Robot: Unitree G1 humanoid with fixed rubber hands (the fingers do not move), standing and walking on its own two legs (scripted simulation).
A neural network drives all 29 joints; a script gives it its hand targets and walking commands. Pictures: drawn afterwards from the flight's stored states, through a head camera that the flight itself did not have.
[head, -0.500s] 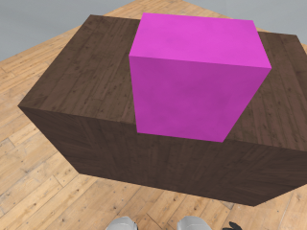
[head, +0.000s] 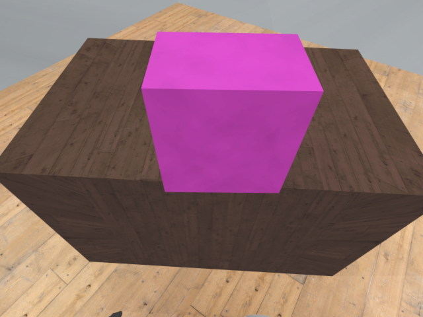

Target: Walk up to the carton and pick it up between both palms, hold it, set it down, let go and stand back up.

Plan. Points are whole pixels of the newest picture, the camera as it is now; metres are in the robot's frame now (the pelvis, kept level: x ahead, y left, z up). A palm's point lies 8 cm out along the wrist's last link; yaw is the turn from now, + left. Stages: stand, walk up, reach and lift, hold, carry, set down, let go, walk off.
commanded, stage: walk up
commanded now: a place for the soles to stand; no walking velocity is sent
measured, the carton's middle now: (224, 120) +0.47 +0.00 +0.10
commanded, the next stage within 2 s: reach and lift in 1.38 s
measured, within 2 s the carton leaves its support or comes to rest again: neither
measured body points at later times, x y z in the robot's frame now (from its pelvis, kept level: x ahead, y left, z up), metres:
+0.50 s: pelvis +0.02 +0.00 +0.01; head +0.03 -0.01 +0.46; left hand +0.03 +0.24 -0.14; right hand +0.03 -0.24 -0.15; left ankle +0.00 +0.12 -0.73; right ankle +0.04 -0.09 -0.73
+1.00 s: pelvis +0.04 +0.01 +0.01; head +0.05 -0.01 +0.46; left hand +0.10 +0.24 -0.14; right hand +0.03 -0.23 -0.15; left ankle +0.00 +0.12 -0.73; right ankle +0.04 -0.09 -0.73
